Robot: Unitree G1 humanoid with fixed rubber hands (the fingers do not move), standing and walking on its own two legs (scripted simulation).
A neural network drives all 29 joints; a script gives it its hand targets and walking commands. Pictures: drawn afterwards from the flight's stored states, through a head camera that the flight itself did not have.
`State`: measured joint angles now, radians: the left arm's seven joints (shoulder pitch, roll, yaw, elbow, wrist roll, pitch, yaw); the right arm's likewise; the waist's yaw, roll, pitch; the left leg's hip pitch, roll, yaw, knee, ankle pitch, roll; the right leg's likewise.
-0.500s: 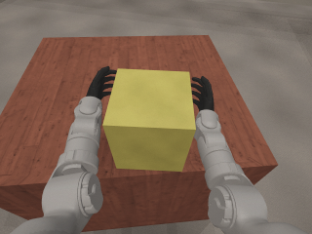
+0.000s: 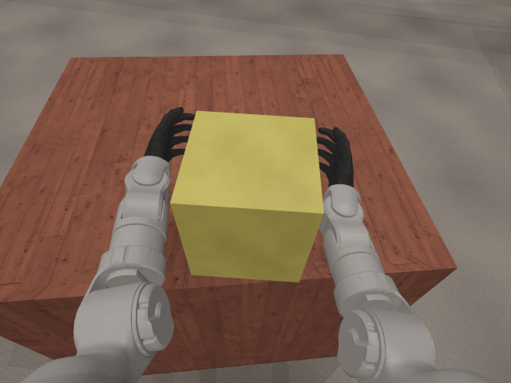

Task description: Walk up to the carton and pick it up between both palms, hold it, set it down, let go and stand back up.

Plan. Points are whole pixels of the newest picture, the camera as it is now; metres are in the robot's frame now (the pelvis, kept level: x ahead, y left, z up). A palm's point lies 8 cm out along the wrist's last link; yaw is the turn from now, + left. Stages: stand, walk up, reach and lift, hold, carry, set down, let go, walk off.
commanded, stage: reach and lift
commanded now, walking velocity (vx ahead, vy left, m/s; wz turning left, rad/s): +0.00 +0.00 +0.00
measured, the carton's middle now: (250, 200) +0.39 -0.01 +0.06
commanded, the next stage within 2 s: none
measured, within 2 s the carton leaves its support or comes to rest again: leaves its support in 0.66 s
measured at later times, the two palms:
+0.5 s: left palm (157, 162) +0.41 +0.13 +0.13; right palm (339, 182) +0.37 -0.15 +0.10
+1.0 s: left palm (152, 168) +0.38 +0.13 +0.16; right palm (349, 187) +0.34 -0.15 +0.13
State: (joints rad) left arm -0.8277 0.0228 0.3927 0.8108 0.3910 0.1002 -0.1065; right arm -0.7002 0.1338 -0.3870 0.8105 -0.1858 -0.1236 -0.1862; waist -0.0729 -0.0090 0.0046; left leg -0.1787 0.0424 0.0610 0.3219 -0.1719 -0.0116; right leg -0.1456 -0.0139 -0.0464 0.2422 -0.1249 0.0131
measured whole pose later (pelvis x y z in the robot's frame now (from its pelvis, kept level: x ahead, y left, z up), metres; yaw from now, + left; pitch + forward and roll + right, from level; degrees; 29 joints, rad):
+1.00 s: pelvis -0.04 +0.00 +0.00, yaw +0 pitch -1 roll -1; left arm -0.78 -0.02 0.36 0.62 0.29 0.29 -0.02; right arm -0.72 0.09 -0.31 0.81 -0.13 -0.06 -0.17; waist -0.07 -0.01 0.00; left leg -0.18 0.04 0.06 0.32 -0.12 -0.01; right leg -0.14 -0.01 -0.05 0.24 -0.07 0.01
